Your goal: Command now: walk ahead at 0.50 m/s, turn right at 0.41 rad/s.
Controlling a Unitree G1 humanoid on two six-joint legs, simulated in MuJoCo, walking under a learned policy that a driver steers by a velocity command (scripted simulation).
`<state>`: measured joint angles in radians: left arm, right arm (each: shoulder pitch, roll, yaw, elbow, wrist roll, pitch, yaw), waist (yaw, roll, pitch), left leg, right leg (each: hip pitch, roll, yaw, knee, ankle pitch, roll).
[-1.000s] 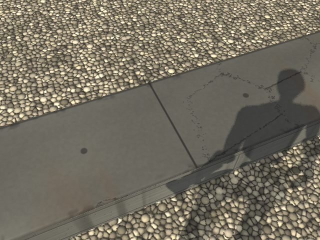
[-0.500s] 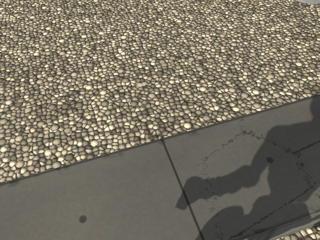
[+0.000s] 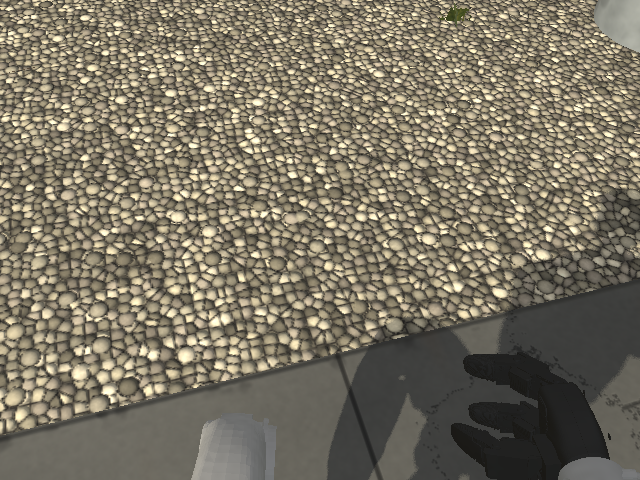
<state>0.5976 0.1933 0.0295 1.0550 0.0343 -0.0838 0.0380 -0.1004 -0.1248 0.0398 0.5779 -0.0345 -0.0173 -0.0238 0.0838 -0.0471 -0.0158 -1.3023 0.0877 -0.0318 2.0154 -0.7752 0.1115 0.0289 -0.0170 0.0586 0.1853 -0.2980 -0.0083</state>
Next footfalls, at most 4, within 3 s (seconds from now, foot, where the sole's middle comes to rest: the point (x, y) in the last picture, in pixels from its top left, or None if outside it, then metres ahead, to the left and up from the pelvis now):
0.10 left None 0.25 0.19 -0.60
0.74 right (388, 404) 0.56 -0.07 -0.60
1.22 left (280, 253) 0.89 0.17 -0.60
1.72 right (343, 164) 1.20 0.05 -0.60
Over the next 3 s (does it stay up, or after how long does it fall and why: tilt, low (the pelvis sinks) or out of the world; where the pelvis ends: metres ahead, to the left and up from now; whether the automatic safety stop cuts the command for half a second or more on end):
stays up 1.50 0.55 0.18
